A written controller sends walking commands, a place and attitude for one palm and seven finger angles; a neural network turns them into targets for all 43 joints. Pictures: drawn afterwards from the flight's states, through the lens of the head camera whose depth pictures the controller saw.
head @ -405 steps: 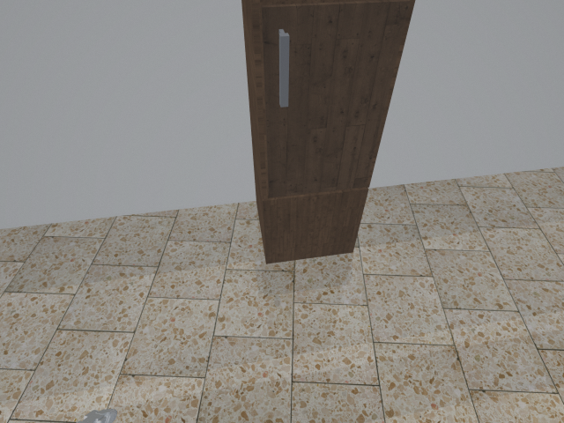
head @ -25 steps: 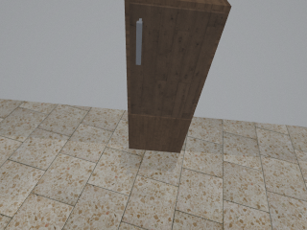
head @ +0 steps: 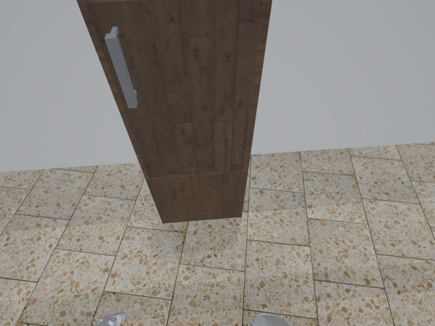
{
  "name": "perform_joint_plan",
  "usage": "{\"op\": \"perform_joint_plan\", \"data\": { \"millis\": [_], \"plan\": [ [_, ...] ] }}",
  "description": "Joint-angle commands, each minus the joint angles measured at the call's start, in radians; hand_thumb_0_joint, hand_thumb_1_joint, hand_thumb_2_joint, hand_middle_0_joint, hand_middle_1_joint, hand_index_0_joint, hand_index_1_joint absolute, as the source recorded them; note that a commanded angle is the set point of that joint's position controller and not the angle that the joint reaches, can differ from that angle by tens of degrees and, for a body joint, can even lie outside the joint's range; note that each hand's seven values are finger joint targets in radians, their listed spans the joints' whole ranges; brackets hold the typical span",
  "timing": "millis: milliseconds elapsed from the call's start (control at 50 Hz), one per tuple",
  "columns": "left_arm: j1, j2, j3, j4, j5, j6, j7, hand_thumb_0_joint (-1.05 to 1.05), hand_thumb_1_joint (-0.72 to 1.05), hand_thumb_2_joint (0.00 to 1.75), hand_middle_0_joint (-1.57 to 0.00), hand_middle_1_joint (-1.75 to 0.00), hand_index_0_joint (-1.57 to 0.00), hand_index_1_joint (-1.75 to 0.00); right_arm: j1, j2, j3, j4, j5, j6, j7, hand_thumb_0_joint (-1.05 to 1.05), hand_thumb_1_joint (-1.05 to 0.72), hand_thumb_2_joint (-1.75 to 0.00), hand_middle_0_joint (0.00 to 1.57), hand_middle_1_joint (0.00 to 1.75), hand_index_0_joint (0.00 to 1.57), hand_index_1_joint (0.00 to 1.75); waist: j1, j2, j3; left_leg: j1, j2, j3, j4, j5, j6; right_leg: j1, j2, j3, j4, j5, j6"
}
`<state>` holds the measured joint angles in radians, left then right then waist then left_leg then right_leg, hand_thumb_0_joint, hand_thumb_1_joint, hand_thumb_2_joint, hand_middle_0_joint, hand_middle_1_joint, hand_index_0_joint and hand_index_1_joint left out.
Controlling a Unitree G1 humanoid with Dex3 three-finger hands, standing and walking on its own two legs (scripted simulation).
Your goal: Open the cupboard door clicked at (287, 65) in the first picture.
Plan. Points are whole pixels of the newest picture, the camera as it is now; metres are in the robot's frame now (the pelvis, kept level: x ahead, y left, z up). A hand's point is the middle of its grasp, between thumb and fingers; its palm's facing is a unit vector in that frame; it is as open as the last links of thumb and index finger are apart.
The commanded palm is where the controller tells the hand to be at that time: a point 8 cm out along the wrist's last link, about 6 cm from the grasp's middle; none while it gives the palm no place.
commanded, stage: take the last steps up to it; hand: left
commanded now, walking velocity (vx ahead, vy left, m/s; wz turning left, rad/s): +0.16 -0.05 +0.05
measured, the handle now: (124, 69) +0.62 +0.22 +0.14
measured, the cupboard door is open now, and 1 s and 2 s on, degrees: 0 0 0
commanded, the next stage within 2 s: come to a stop and stand still in 0.02 s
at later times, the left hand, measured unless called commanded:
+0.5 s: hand out of the picture +0.09 +0.18 -0.16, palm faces +0.06 -0.98 -0.19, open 7.4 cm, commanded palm none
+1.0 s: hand out of the picture +0.04 +0.13 -0.15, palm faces +0.05 -0.98 -0.19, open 7.3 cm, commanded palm none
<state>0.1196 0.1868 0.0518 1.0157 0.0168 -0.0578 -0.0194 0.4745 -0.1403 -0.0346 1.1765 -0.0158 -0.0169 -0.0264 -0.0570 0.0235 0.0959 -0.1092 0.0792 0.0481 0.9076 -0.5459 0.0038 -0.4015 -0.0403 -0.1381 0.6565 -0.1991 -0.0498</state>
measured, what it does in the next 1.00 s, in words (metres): steps on the spot: left foot, then right foot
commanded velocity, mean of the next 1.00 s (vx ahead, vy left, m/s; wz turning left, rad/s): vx -0.08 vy -0.01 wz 0.00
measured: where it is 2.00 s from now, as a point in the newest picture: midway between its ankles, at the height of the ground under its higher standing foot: outside the picture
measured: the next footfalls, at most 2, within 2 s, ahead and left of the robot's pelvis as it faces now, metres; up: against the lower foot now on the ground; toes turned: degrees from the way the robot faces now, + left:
left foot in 0.30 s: +0.18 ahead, +0.12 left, +0.00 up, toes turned +6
right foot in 0.64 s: +0.06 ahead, -0.15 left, +0.00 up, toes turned -5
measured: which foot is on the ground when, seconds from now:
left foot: up 0.00-0.28, down 0.30-0.68, up 0.70-0.88, down 0.90-1.00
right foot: down 0.00-0.36, up 0.38-0.62, down 0.64-1.00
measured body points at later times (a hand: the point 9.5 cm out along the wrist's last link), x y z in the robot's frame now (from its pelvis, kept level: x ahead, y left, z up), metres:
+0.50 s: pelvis +0.07 +0.00 +0.02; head +0.10 +0.01 +0.47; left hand +0.08 +0.23 -0.14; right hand +0.16 -0.23 -0.13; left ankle +0.14 +0.11 -0.72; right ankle +0.03 -0.11 -0.68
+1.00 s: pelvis +0.02 -0.05 +0.02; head +0.03 -0.05 +0.47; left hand +0.04 +0.18 -0.14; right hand +0.02 -0.27 -0.14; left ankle +0.01 +0.09 -0.72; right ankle +0.02 -0.14 -0.72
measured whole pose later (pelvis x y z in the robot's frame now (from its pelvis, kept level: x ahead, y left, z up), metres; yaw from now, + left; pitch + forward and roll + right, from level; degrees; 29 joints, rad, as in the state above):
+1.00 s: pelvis +0.02 -0.05 +0.02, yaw +0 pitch -1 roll +0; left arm 0.25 0.16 0.02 1.09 0.01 0.00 0.03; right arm 0.26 -0.14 -0.02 1.14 -0.02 0.01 -0.04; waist 0.01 -0.01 0.03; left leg -0.18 0.04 0.01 0.47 -0.28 -0.03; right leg -0.20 0.00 -0.09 0.48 -0.27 -0.03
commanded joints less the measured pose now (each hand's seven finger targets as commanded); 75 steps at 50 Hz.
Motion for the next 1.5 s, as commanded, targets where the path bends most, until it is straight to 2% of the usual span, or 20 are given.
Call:
{"op": "perform_joint_plan", "data": {
  "millis": [0, 80, 220, 260, 300, 380, 500, 580, 600, 620, 640, 660, 680, 740, 820, 860, 900, 960, 1160, 1480],
  "plan": [
    [0.206, 0.159, 0.033, 0.019, -0.009, 0.014, 0.035, 0.00, 0.90, 0.90, -0.20, -0.30, -0.20, -0.30, -0.083, -0.075, -0.024, -0.115, 0.005, -0.023, 0.007, 0.00, -0.90, -0.90, 0.20, 0.30, 0.20, 0.30, 0.111, -0.113, -0.088, -0.427, 0.033, -0.062, 0.431, 0.097, 0.035, 0.270, -0.335, 0.448, -0.426, -0.102, -0.168],
    [0.097, 0.062, -0.001, 0.000, 0.003, 0.002, 0.044, 0.00, 0.90, 0.90, -0.20, -0.30, -0.20, -0.30, -0.013, -0.018, -0.019, -0.090, -0.010, 0.012, 0.014, 0.00, -0.90, -0.90, 0.20, 0.30, 0.20, 0.30, 0.007, -0.106, -0.018, -0.292, 0.048, -0.023, 0.209, 0.194, 0.001, 0.034, -0.230, 0.164, -0.467, 0.046, -0.105],
    [0.129, 0.069, -0.007, 0.015, -0.002, 0.024, 0.054, 0.00, 0.90, 0.90, -0.20, -0.30, -0.20, -0.30, -0.089, -0.001, 0.008, -0.096, 0.007, 0.011, 0.001, 0.00, -0.90, -0.90, 0.20, 0.30, 0.20, 0.30, 0.037, -0.094, -0.068, -0.132, -0.002, 0.009, -0.292, 0.344, -0.039, 0.117, -0.183, 0.111, -0.317, 0.377, -0.098],
    [0.145, 0.067, -0.003, 0.016, -0.009, 0.041, 0.058, 0.00, 0.90, 0.90, -0.20, -0.30, -0.20, -0.30, -0.088, -0.041, -0.004, -0.095, 0.009, 0.006, -0.003, 0.00, -0.90, -0.90, 0.20, 0.30, 0.20, 0.30, 0.032, -0.057, -0.081, -0.035, 0.015, -0.018, -0.452, 0.570, -0.032, 0.100, -0.150, 0.112, -0.211, 0.300, -0.046],
    [0.204, 0.035, -0.005, 0.003, -0.013, 0.063, 0.063, 0.00, 0.90, 0.90, -0.20, -0.30, -0.20, -0.30, -0.137, -0.134, -0.018, -0.134, 0.002, 0.004, -0.010, 0.00, -0.90, -0.90, 0.20, 0.30, 0.20, 0.30, 0.073, 0.112, -0.067, -0.072, 0.185, -0.162, -0.502, 0.926, 0.064, 0.098, -0.053, 0.072, -0.130, 0.034, 0.032],
    [0.205, 0.049, -0.002, 0.009, -0.009, 0.090, 0.060, 0.00, 0.90, 0.90, -0.20, -0.30, -0.20, -0.30, -0.217, -0.158, -0.025, -0.162, -0.002, 0.013, -0.029, 0.00, -0.90, -0.90, 0.20, 0.30, 0.20, 0.30, 0.069, 0.202, -0.066, -0.136, 0.274, -0.235, -0.608, 0.962, 0.190, 0.104, -0.011, 0.099, 0.194, -0.356, 0.052],
    [0.202, 0.023, 0.000, -0.016, -0.002, 0.090, 0.051, 0.00, 0.90, 0.90, -0.20, -0.30, -0.20, -0.30, -0.264, -0.208, -0.056, -0.197, -0.010, 0.031, -0.024, 0.00, -0.90, -0.90, 0.20, 0.30, 0.20, 0.30, 0.045, 0.083, -0.224, 0.049, 0.259, -0.184, -0.522, 0.924, 0.204, 0.016, -0.001, 0.115, 0.219, -0.338, 0.068],
    [0.276, 0.026, 0.000, 0.002, 0.000, 0.077, 0.052, 0.00, 0.90, 0.90, -0.20, -0.30, -0.20, -0.30, -0.296, -0.187, -0.056, -0.198, -0.001, 0.037, -0.008, 0.00, -0.90, -0.90, 0.20, 0.30, 0.20, 0.30, 0.077, 0.088, -0.220, -0.086, 0.166, -0.119, -0.483, 0.611, 0.119, 0.220, 0.007, 0.071, -0.154, -0.090, 0.067],
    [0.290, 0.059, 0.004, 0.003, 0.008, 0.074, 0.054, 0.00, 0.90, 0.90, -0.20, -0.30, -0.20, -0.30, -0.297, -0.151, -0.054, -0.203, 0.006, 0.041, -0.003, 0.00, -0.90, -0.90, 0.20, 0.30, 0.20, 0.30, 0.082, -0.010, -0.173, -0.176, 0.099, -0.083, -0.430, 0.426, 0.065, 0.260, -0.038, 0.138, -0.303, -0.020, 0.057],
    [0.258, 0.125, 0.008, -0.006, 0.015, 0.070, 0.056, 0.00, 0.90, 0.90, -0.20, -0.30, -0.20, -0.30, -0.309, -0.088, -0.044, -0.222, 0.012, 0.049, 0.004, 0.00, -0.90, -0.90, 0.20, 0.30, 0.20, 0.30, 0.066, -0.210, -0.101, -0.280, -0.009, -0.005, -0.344, 0.214, -0.004, 0.206, -0.195, 0.344, -0.387, -0.057, -0.006],
    [0.199, 0.158, 0.009, -0.029, 0.012, 0.069, 0.056, 0.00, 0.90, 0.90, -0.20, -0.30, -0.20, -0.30, -0.355, -0.077, -0.037, -0.240, 0.008, 0.056, 0.012, 0.00, -0.90, -0.90, 0.20, 0.30, 0.20, 0.30, 0.073, -0.255, -0.046, -0.265, -0.044, -0.001, -0.247, 0.118, -0.021, 0.068, -0.294, 0.405, -0.446, -0.078, -0.081],
    [0.154, 0.164, 0.005, -0.046, 0.013, 0.070, 0.054, 0.00, 0.90, 0.90, -0.20, -0.30, -0.20, -0.30, -0.359, -0.084, -0.041, -0.234, 0.006, 0.060, 0.018, 0.00, -0.90, -0.90, 0.20, 0.30, 0.20, 0.30, 0.068, -0.177, -0.052, -0.206, -0.043, -0.031, -0.141, 0.091, -0.018, -0.015, -0.302, 0.375, -0.465, -0.165, -0.117],
    [0.124, 0.141, 0.007, -0.049, 0.015, 0.066, 0.060, 0.00, 0.90, 0.90, -0.20, -0.30, -0.20, -0.30, -0.354, -0.078, -0.041, -0.229, 0.003, 0.068, 0.017, 0.00, -0.90, -0.90, 0.20, 0.30, 0.20, 0.30, 0.059, -0.258, -0.032, -0.240, -0.031, -0.060, -0.100, 0.087, -0.008, -0.024, -0.260, 0.372, -0.461, -0.166, -0.104],
    [0.107, 0.100, -0.007, -0.033, 0.008, 0.058, 0.056, 0.00, 0.90, 0.90, -0.20, -0.30, -0.20, -0.30, -0.296, -0.074, -0.034, -0.172, 0.004, 0.060, 0.015, 0.00, -0.90, -0.90, 0.20, 0.30, 0.20, 0.30, 0.039, -0.188, 0.020, -0.241, -0.034, -0.049, -0.055, 0.170, -0.004, 0.014, -0.194, 0.267, -0.406, 0.010, -0.091],
    [0.178, 0.098, -0.009, 0.003, 0.004, 0.049, 0.055, 0.00, 0.90, 0.90, -0.20, -0.30, -0.20, -0.30, -0.260, -0.054, -0.015, -0.140, 0.006, 0.040, 0.006, 0.00, -0.90, -0.90, 0.20, 0.30, 0.20, 0.30, 0.062, -0.145, -0.024, -0.168, -0.037, -0.022, -0.315, 0.214, -0.017, 0.145, -0.166, 0.237, -0.329, 0.150, -0.075],
    [0.189, 0.084, -0.014, 0.024, -0.007, 0.046, 0.055, 0.00, 0.90, 0.90, -0.20, -0.30, -0.20, -0.30, -0.207, -0.063, -0.005, -0.110, 0.008, 0.020, -0.002, 0.00, -0.90, -0.90, 0.20, 0.30, 0.20, 0.30, 0.054, -0.089, -0.075, -0.048, -0.012, -0.066, -0.493, 0.423, -0.007, 0.158, -0.135, 0.216, -0.276, 0.175, -0.030],
    [0.204, 0.051, -0.019, 0.033, -0.015, 0.047, 0.055, 0.00, 0.90, 0.90, -0.20, -0.30, -0.20, -0.30, -0.205, -0.096, 0.000, -0.092, 0.004, 0.004, -0.012, 0.00, -0.90, -0.90, 0.20, 0.30, 0.20, 0.30, 0.080, 0.006, -0.089, -0.043, 0.064, -0.134, -0.520, 0.580, 0.020, 0.194, -0.073, 0.180, -0.268, 0.142, 0.018],
    [0.189, 0.066, -0.020, 0.065, -0.017, 0.046, 0.053, 0.00, 0.90, 0.90, -0.20, -0.30, -0.20, -0.30, -0.194, -0.085, 0.010, -0.062, 0.003, 0.000, -0.019, 0.00, -0.90, -0.90, 0.20, 0.30, 0.20, 0.30, 0.078, 0.072, -0.121, -0.044, 0.048, -0.100, -0.517, 0.601, 0.011, 0.273, -0.080, 0.162, -0.267, 0.211, 0.022],
    [0.197, 0.048, -0.026, 0.095, -0.012, 0.056, 0.050, 0.00, 0.90, 0.90, -0.20, -0.30, -0.20, -0.30, -0.141, -0.063, 0.018, -0.041, 0.000, 0.015, -0.015, 0.00, -0.90, -0.90, 0.20, 0.30, 0.20, 0.30, 0.069, -0.048, 0.041, -0.124, 0.010, -0.084, -0.600, 0.284, 0.005, 0.182, -0.069, 0.187, -0.385, -0.121, 0.028],
    [0.265, 0.010, -0.032, 0.113, -0.007, 0.046, 0.055, 0.00, 0.90, 0.90, -0.20, -0.30, -0.20, -0.30, -0.094, -0.042, 0.018, -0.041, 0.005, 0.002, -0.015, 0.00, -0.90, -0.90, 0.20, 0.30, 0.20, 0.30, 0.067, -0.028, 0.015, -0.117, 0.013, -0.094, -0.604, 0.290, 0.015, 0.169, -0.067, 0.175, -0.361, -0.073, 0.032]
  ]
}}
